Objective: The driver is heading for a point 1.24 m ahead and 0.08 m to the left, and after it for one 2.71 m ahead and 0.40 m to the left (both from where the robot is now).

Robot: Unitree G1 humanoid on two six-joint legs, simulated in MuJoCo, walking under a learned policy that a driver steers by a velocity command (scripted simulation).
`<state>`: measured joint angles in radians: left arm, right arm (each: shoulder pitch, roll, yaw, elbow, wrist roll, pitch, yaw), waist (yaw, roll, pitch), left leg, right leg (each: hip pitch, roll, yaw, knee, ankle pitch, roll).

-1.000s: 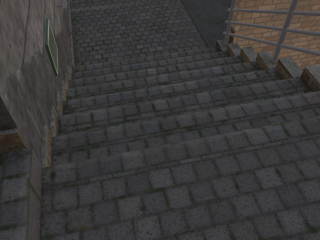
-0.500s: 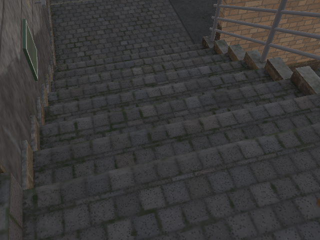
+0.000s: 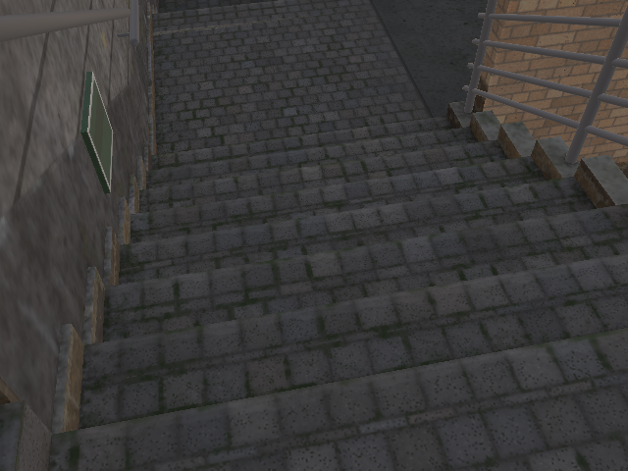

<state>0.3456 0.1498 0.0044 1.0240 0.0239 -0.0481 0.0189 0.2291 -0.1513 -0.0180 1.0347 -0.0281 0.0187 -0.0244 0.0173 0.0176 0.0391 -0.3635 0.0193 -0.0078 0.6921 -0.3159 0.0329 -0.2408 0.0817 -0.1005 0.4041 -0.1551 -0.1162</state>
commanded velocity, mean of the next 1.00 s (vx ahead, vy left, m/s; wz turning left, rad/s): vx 0.21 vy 0.00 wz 0.00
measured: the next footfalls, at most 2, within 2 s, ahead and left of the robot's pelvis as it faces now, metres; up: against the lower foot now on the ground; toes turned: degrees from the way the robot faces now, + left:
left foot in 0.06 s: +0.06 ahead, +0.12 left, +0.00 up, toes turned +0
right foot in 0.38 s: +0.14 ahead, -0.11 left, +0.00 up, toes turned -4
